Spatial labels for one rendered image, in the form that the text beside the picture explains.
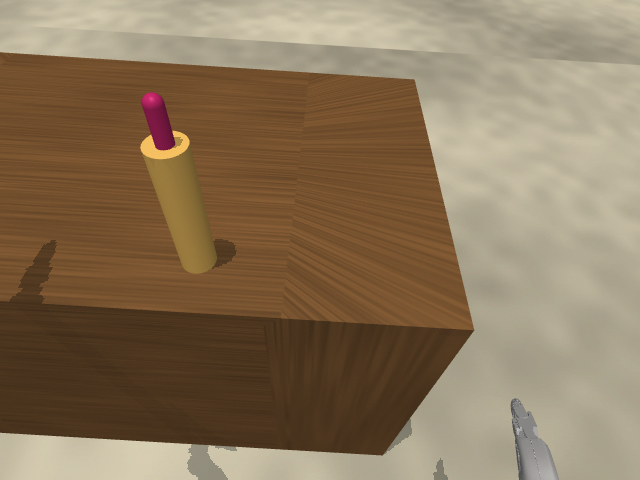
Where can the bottle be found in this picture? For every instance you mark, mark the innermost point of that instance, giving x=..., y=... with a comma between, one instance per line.
x=170, y=163

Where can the right robot hand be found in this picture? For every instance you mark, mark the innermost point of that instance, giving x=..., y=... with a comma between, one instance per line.
x=534, y=458

